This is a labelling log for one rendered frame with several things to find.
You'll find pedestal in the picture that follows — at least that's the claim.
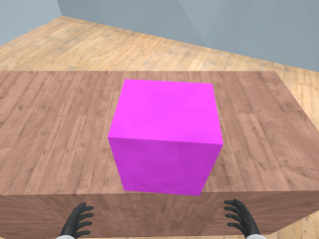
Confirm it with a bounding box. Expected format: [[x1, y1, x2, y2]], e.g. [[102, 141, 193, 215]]
[[0, 71, 319, 239]]

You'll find left robot hand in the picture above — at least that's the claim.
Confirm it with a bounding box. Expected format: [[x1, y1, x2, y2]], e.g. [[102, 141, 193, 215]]
[[60, 202, 94, 239]]

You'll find right robot hand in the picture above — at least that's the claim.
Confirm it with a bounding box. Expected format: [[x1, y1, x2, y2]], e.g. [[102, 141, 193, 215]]
[[223, 198, 261, 239]]

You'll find carton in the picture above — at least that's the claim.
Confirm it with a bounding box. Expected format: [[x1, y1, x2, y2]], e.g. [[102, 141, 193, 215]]
[[108, 79, 223, 196]]

